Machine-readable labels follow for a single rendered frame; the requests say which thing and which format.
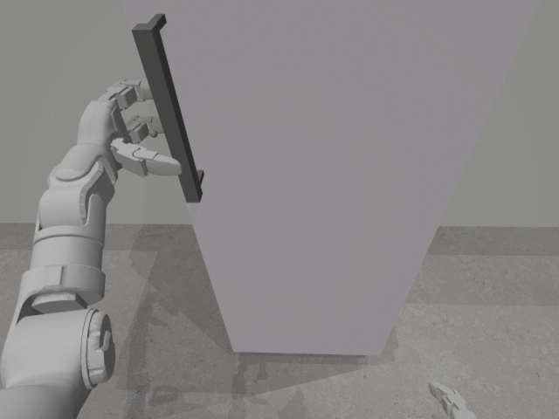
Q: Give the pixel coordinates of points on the robot left upper arm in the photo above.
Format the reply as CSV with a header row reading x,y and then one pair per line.
x,y
53,362

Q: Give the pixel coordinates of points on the robot left forearm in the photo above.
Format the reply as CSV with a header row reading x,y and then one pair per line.
x,y
65,272

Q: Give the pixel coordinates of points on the fridge door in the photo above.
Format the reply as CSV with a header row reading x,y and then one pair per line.
x,y
332,135

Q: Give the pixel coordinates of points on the handle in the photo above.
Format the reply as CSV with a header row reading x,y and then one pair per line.
x,y
149,44

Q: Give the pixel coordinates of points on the right robot hand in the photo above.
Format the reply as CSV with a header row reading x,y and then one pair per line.
x,y
452,402

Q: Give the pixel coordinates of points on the left robot hand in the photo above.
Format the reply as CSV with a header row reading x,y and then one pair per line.
x,y
102,125

